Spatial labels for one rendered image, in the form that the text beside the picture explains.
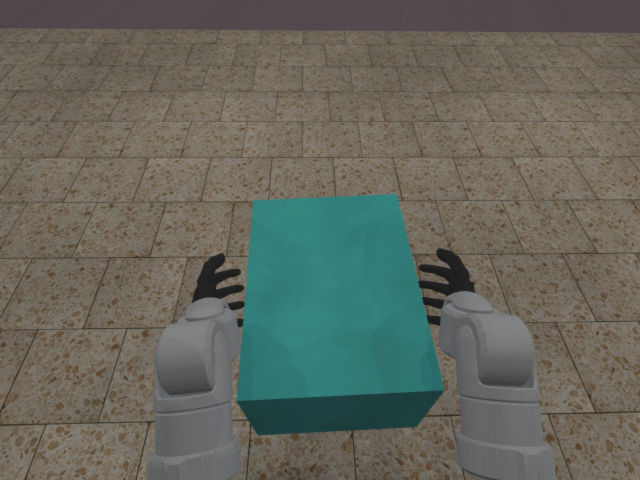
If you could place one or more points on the right robot forearm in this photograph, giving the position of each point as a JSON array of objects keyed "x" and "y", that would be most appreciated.
[{"x": 501, "y": 435}]

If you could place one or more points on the right robot hand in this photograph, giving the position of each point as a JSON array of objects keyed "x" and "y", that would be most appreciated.
[{"x": 457, "y": 276}]

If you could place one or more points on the left robot forearm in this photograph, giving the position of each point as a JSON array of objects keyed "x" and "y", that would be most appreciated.
[{"x": 192, "y": 395}]

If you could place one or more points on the carton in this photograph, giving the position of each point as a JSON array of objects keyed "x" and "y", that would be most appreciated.
[{"x": 335, "y": 334}]

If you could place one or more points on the left robot hand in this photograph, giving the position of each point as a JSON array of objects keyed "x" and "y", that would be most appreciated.
[{"x": 208, "y": 281}]

